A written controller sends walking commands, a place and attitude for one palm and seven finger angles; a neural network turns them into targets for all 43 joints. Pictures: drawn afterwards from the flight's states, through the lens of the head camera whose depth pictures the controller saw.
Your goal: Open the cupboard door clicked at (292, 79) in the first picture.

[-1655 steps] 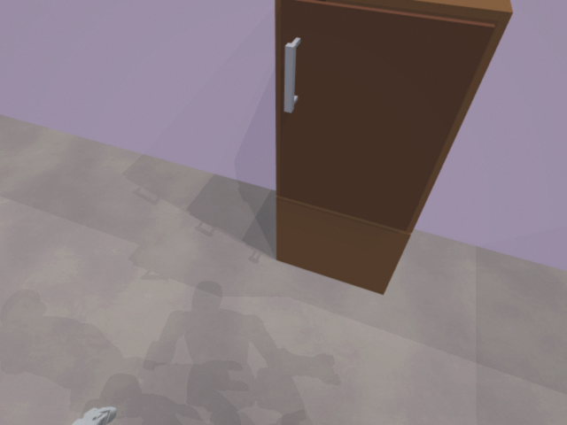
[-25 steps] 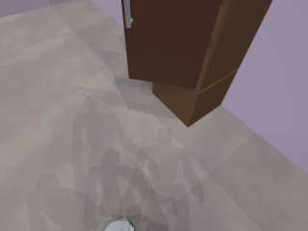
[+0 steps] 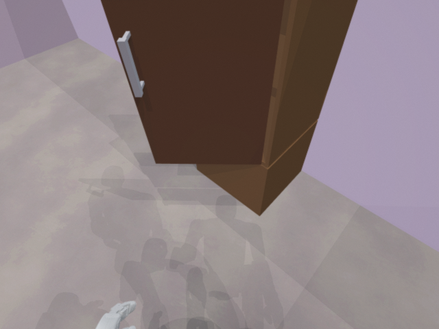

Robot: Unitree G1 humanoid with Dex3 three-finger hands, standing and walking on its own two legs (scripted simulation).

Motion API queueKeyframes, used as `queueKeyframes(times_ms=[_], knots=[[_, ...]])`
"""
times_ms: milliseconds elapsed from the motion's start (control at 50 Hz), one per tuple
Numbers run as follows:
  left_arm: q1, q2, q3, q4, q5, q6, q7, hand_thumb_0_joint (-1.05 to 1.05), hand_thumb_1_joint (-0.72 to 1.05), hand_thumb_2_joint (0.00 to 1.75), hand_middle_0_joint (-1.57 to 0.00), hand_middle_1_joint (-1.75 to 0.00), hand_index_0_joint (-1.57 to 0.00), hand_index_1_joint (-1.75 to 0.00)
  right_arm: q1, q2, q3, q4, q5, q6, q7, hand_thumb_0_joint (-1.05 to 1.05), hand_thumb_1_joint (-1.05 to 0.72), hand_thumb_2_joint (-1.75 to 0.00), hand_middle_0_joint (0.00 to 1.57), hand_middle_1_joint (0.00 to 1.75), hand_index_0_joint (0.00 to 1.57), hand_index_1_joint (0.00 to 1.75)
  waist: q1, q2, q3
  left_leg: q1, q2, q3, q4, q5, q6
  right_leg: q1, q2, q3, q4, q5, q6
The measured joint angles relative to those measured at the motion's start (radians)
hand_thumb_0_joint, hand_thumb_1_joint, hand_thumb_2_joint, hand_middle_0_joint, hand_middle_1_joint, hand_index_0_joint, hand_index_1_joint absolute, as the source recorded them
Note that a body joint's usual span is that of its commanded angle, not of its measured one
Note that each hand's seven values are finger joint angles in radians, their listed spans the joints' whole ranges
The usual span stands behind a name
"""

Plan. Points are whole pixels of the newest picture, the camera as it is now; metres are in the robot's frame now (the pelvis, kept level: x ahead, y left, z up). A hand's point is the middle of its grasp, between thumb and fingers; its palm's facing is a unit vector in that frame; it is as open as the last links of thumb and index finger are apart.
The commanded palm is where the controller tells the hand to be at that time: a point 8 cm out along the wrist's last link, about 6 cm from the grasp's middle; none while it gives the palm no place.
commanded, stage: take the last steps up to it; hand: left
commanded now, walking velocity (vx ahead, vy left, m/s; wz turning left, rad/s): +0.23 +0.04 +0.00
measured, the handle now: (133, 65) +0.72 +0.24 +0.11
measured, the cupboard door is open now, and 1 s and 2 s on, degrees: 41 41 41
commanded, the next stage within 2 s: come to a stop and stand still in 0.18 s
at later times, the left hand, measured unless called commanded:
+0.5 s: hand out of the picture +0.13 +0.23 -0.18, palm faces +0.04 -0.99 -0.15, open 7.3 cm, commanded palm none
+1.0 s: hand out of the picture +0.15 +0.18 -0.15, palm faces -0.02 -0.98 -0.22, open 7.3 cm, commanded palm none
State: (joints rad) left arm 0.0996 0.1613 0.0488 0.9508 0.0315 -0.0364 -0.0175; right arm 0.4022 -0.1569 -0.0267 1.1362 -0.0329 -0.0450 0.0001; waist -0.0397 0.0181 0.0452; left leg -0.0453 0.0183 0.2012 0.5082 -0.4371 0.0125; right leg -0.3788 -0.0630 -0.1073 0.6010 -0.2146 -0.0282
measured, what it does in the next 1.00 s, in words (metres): walks ahead: left foot, then right foot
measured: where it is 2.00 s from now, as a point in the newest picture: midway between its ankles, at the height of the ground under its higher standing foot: outside the picture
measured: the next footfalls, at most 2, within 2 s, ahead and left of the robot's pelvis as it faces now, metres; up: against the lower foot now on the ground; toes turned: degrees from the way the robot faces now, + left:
left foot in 0.36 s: +0.23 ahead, +0.15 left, +0.00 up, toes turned +6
right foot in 0.86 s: +0.15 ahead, -0.10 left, +0.00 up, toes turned -5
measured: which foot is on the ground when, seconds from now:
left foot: down 0.00-0.00, up 0.02-0.34, down 0.36-0.86, up 0.88-1.00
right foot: down 0.00-0.36, up 0.38-0.84, down 0.86-1.00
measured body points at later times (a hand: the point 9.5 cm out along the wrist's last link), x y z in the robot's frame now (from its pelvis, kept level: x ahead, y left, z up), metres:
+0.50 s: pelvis +0.15 +0.06 +0.01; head +0.18 +0.09 +0.46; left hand +0.13 +0.28 -0.16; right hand +0.25 -0.17 -0.13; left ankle +0.19 +0.14 -0.73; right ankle +0.07 -0.08 -0.69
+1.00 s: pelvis +0.12 +0.00 +0.02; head +0.13 -0.01 +0.47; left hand +0.15 +0.23 -0.13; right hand +0.11 -0.25 -0.14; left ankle +0.14 +0.13 -0.69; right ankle +0.08 -0.14 -0.73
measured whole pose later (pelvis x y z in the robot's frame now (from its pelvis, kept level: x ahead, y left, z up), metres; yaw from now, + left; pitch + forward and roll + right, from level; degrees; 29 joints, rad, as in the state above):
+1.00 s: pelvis +0.12 +0.00 +0.02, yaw -3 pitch +0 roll +1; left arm 0.28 0.14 0.02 1.04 0.03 0.01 0.02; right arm 0.27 -0.23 -0.06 1.07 -0.03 0.06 0.01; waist -0.01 0.02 0.00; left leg -0.39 0.02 0.04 0.76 -0.35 -0.03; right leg -0.16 -0.07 -0.01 0.43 -0.27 0.04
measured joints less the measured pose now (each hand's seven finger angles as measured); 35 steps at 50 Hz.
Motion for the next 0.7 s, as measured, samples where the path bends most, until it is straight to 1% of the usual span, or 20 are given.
queueKeyframes(times_ms=[20, 40, 60, 80, 100, 120, 160, 220, 280, 320, 340, 360, 380, 400, 440, 480, 520, 600, 660, 700], knots=[[0.001, -0.004, -0.001, 0.001, -0.001, -0.012, 0.002, 0.0, 0.9, 0.89, -0.19, -0.29, -0.2, -0.3, -0.005, 0.001, 0.0, 0.008, 0.005, 0.008, 0.002, 0.01, -0.91, -0.9, 0.2, 0.3, 0.2, 0.3, -0.001, 0.007, 0.011, -0.047, 0.013, -0.025, 0.137, -0.037, -0.002, 0.006, 0.009, -0.007, 0.022, -0.024, -0.009], [0.007, -0.009, -0.004, 0.003, -0.006, -0.021, 0.005, 0.0, 0.9, 0.89, -0.19, -0.29, -0.2, -0.3, -0.013, 0.0, -0.001, 0.01, 0.009, 0.016, 0.004, 0.01, -0.91, -0.9, 0.2, 0.3, 0.2, 0.3, -0.003, 0.01, 0.021, -0.107, 0.013, -0.062, 0.291, -0.062, -0.002, 0.021, 0.013, -0.015, 0.029, -0.045, -0.015], [0.018, -0.015, -0.006, 0.007, -0.009, -0.027, 0.01, 0.0, 0.9, 0.89, -0.2, -0.29, -0.2, -0.3, -0.023, -0.001, -0.003, 0.012, 0.012, 0.023, 0.006, 0.01, -0.91, -0.9, 0.2, 0.3, 0.2, 0.3, 0.0, 0.011, 0.027, -0.168, 0.011, -0.091, 0.421, -0.06, -0.003, 0.041, 0.018, -0.02, 0.016, -0.056, -0.017], [0.033, -0.02, -0.008, 0.012, -0.012, -0.029, 0.015, 0.0, 0.9, 0.89, -0.2, -0.29, -0.2, -0.3, -0.038, -0.003, -0.005, 0.011, 0.013, 0.027, 0.006, 0.01, -0.91, -0.9, 0.2, 0.3, 0.2, 0.3, 0.003, 0.011, 0.03, -0.224, 0.013, -0.11, 0.513, -0.036, -0.006, 0.065, 0.022, -0.021, -0.01, -0.054, -0.014], [0.051, -0.025, -0.01, 0.021, -0.015, -0.029, 0.02, 0.0, 0.9, 0.89, -0.2, -0.29, -0.2, -0.3, -0.054, -0.005, -0.008, 0.006, 0.013, 0.031, 0.005, 0.01, -0.91, -0.9, 0.2, 0.3, 0.2, 0.3, 0.006, 0.01, 0.031, -0.273, 0.019, -0.124, 0.562, -0.006, -0.011, 0.09, 0.027, -0.021, -0.045, -0.045, -0.008], [0.07, -0.029, -0.003, 0.029, -0.021, -0.03, 0.028, -0.01, 0.91, 0.89, -0.2, -0.29, -0.2, -0.3, -0.072, -0.007, -0.01, -0.001, 0.013, 0.033, 0.005, 0.01, -0.91, -0.9, 0.2, 0.3, 0.2, 0.3, 0.008, 0.008, 0.031, -0.316, 0.029, -0.134, 0.576, 0.021, -0.017, 0.114, 0.033, -0.022, -0.082, -0.035, -0.008], [0.099, -0.013, 0.015, 0.042, -0.025, -0.036, 0.043, -0.02, 0.94, 0.89, -0.2, -0.3, -0.21, -0.3, -0.102, -0.006, -0.013, -0.022, 0.012, 0.031, 0.004, 0.01, -0.91, -0.9, 0.2, 0.3, 0.19, 0.3, 0.014, 0.0, 0.024, -0.377, 0.049, -0.146, 0.521, 0.062, -0.03, 0.158, 0.039, -0.025, -0.152, -0.017, -0.008], [0.14, 0.012, 0.013, 0.079, -0.015, -0.034, 0.037, -0.03, 0.95, 0.89, -0.2, -0.3, -0.2, -0.3, -0.148, -0.005, -0.017, -0.05, 0.012, 0.027, 0.007, 0.01, -0.91, -0.9, 0.2, 0.3, 0.19, 0.3, 0.024, -0.016, 0.011, -0.412, 0.067, -0.143, 0.359, 0.112, -0.045, 0.21, 0.035, -0.023, -0.218, -0.011, 0.003], [0.179, 0.017, 0.007, 0.117, -0.01, -0.026, 0.028, -0.02, 0.94, 0.89, -0.2, -0.3, -0.2, -0.3, -0.187, -0.014, -0.02, -0.066, 0.012, 0.021, 0.009, 0.01, -0.92, -0.9, 0.2, 0.3, 0.19, 0.3, 0.043, -0.024, 0.002, -0.399, 0.062, -0.135, 0.207, 0.153, -0.049, 0.253, 0.027, -0.02, -0.233, -0.036, 0.024], [0.207, 0.016, 0.003, 0.139, -0.01, -0.018, 0.026, -0.01, 0.93, 0.89, -0.2, -0.29, -0.2, -0.3, -0.205, -0.02, -0.018, -0.073, 0.011, 0.013, 0.011, 0.01, -0.92, -0.9, 0.2, 0.3, 0.19, 0.3, 0.054, -0.028, -0.005, -0.361, 0.05, -0.124, 0.101, 0.207, -0.048, 0.275, 0.019, -0.017, -0.21, -0.072, 0.044], [0.221, 0.012, -0.001, 0.149, -0.012, -0.012, 0.028, -0.01, 0.93, 0.89, -0.2, -0.29, -0.2, -0.3, -0.211, -0.025, -0.014, -0.076, 0.01, 0.007, 0.01, 0.01, -0.92, -0.9, 0.2, 0.3, 0.19, 0.3, 0.06, -0.025, -0.01, -0.332, 0.046, -0.121, 0.043, 0.264, -0.047, 0.28, 0.018, -0.015, -0.184, -0.098, 0.055], [0.235, 0.009, -0.006, 0.158, -0.014, -0.005, 0.031, -0.01, 0.92, 0.89, -0.2, -0.29, -0.2, -0.3, -0.215, -0.029, -0.011, -0.079, 0.008, -0.002, 0.007, 0.01, -0.92, -0.9, 0.2, 0.3, 0.19, 0.3, 0.062, -0.02, -0.017, -0.312, 0.045, -0.121, 0.019, 0.3, -0.022, 0.276, 0.018, -0.013, -0.145, -0.129, 0.066], [0.238, 0.012, -0.011, 0.169, -0.018, 0.005, 0.036, -0.01, 0.92, 0.89, -0.2, -0.29, -0.2, -0.3, -0.225, -0.021, -0.008, -0.077, 0.007, -0.005, 0.0, 0.01, -0.92, -0.9, 0.2, 0.3, 0.19, 0.3, 0.063, -0.037, -0.018, -0.312, 0.032, -0.113, 0.044, 0.271, 0.003, 0.268, 0.002, -0.005, -0.103, -0.16, 0.068], [0.238, 0.015, -0.015, 0.177, -0.021, 0.016, 0.042, -0.01, 0.92, 0.89, -0.2, -0.29, -0.2, -0.3, -0.236, -0.011, -0.001, -0.077, 0.007, -0.003, -0.007, 0.01, -0.92, -0.9, 0.2, 0.3, 0.19, 0.3, 0.068, -0.055, -0.018, -0.308, 0.021, -0.101, 0.064, 0.237, 0.02, 0.256, -0.009, 0.013, -0.06, -0.206, 0.066], [0.232, 0.017, -0.022, 0.181, -0.024, 0.039, 0.051, 0.0, 0.91, 0.89, -0.2, -0.29, -0.2, -0.3, -0.262, 0.008, 0.013, -0.08, 0.007, 0.006, -0.021, 0.0, -0.91, -0.9, 0.2, 0.3, 0.19, 0.3, 0.076, -0.076, -0.012, -0.289, 0.013, -0.079, 0.065, 0.201, 0.037, 0.214, -0.011, 0.042, 0.042, -0.293, 0.067], [0.211, 0.013, -0.024, 0.174, -0.021, 0.063, 0.052, 0.0, 0.91, 0.89, -0.2, -0.29, -0.2, -0.3, -0.286, 0.023, 0.021, -0.093, 0.009, 0.016, -0.034, 0.0, -0.91, -0.9, 0.2, 0.3, 0.19, 0.3, 0.072, -0.072, 0.002, -0.277, 0.016, -0.074, 0.046, 0.206, 0.036, 0.152, 0.005, 0.057, 0.169, -0.338, 0.068], [0.183, 0.012, -0.018, 0.153, -0.019, 0.081, 0.05, 0.0, 0.91, 0.89, -0.2, -0.29, -0.2, -0.3, -0.302, 0.032, 0.02, -0.109, 0.01, 0.025, -0.043, 0.0, -0.91, -0.9, 0.2, 0.3, 0.2, 0.3, 0.063, -0.057, 0.022, -0.275, 0.025, -0.077, 0.027, 0.221, 0.044, 0.082, 0.025, 0.068, 0.294, -0.349, 0.066], [0.134, 0.031, 0.007, 0.092, -0.015, 0.1, 0.045, 0.0, 0.91, 0.89, -0.2, -0.29, -0.2, -0.3, -0.316, 0.029, 0.003, -0.127, 0.014, 0.039, -0.056, -0.01, -0.92, -0.9, 0.21, 0.3, 0.2, 0.3, 0.057, -0.044, 0.043, -0.282, 0.048, -0.072, -0.004, 0.25, 0.042, -0.048, 0.053, 0.101, 0.478, -0.301, 0.075], [0.104, 0.051, 0.024, 0.054, -0.012, 0.109, 0.041, 0.0, 0.91, 0.89, -0.2, -0.29, -0.2, -0.3, -0.305, 0.009, -0.008, -0.124, 0.009, 0.05, -0.054, -0.01, -0.92, -0.9, 0.21, 0.3, 0.2, 0.3, 0.052, -0.037, 0.041, -0.292, 0.066, -0.071, -0.011, 0.263, 0.033, -0.09, 0.053, 0.116, 0.513, -0.259, 0.08], [0.089, 0.061, 0.03, 0.036, -0.009, 0.112, 0.039, 0.0, 0.91, 0.89, -0.2, -0.29, -0.2, -0.3, -0.29, -0.007, -0.016, -0.118, 0.005, 0.058, -0.05, -0.01, -0.92, -0.9, 0.21, 0.3, 0.2, 0.3, 0.047, -0.03, 0.034, -0.298, 0.076, -0.074, -0.013, 0.271, 0.025, -0.084, 0.043, 0.118, 0.474, -0.24, 0.08]])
